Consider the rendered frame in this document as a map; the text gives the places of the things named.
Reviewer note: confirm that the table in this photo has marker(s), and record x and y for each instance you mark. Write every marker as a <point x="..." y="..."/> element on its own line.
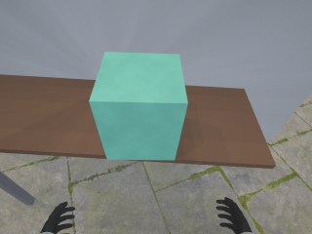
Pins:
<point x="52" y="116"/>

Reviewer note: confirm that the robot right hand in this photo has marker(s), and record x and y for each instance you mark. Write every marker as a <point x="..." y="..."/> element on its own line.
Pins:
<point x="240" y="223"/>

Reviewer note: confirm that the robot left hand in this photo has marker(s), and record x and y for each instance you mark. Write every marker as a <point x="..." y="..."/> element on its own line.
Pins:
<point x="52" y="224"/>

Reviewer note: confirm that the carton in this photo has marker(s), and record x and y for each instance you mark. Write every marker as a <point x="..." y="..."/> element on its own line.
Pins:
<point x="139" y="103"/>

